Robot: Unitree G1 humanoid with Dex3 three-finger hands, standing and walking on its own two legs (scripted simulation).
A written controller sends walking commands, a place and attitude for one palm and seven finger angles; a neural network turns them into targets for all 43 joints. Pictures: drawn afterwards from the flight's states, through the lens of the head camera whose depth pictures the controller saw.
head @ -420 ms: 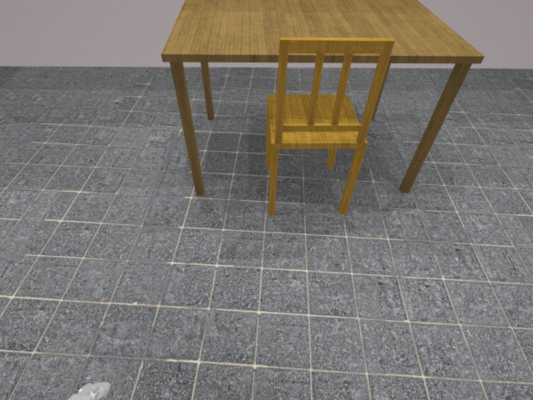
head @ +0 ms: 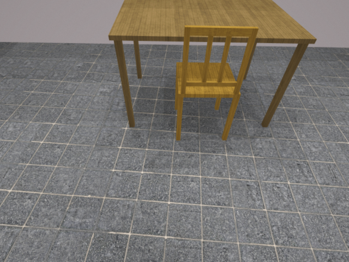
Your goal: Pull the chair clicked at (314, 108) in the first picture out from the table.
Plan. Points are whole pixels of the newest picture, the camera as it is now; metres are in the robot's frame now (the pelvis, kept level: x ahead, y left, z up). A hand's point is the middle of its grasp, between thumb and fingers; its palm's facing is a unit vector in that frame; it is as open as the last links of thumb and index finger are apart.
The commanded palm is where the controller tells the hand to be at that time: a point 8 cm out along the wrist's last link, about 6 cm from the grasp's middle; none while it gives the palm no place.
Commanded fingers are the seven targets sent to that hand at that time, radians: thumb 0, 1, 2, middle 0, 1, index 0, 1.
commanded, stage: stand and wait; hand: left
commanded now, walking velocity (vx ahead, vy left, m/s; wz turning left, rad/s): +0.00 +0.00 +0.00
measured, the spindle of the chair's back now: (207, 60) +1.14 -0.11 -0.10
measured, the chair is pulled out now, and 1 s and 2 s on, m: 0.00 0.00 0.00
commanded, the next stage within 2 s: look at it before walking up in 0.40 s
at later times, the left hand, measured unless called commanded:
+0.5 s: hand out of the picture +0.07 +0.24 -0.15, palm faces -0.03 -0.94 -0.33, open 7.4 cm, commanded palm none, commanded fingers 0.00 0.90 0.90 -0.20 -0.30 -0.20 -0.30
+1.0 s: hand out of the picture +0.07 +0.24 -0.15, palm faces -0.03 -0.94 -0.33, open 7.4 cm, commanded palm none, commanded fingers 0.00 0.90 0.90 -0.20 -0.30 -0.20 -0.30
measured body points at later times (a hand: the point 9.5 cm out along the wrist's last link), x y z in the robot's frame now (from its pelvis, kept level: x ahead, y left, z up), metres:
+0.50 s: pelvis -0.01 +0.00 +0.00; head -0.01 +0.00 +0.45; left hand +0.07 +0.29 -0.13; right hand +0.06 -0.30 -0.13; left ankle +0.00 +0.11 -0.74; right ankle +0.00 -0.13 -0.74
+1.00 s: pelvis +0.00 -0.01 +0.00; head +0.00 -0.01 +0.45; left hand +0.08 +0.28 -0.13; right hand +0.08 -0.31 -0.13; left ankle +0.00 +0.11 -0.74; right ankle +0.00 -0.13 -0.74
